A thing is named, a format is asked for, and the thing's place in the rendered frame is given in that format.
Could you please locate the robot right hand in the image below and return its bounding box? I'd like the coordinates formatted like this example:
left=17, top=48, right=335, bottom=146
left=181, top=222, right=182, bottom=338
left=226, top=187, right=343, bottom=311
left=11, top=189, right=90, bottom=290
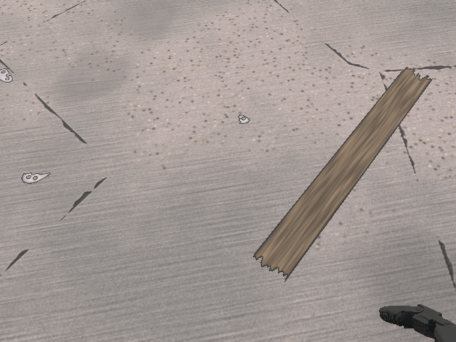
left=379, top=304, right=456, bottom=342

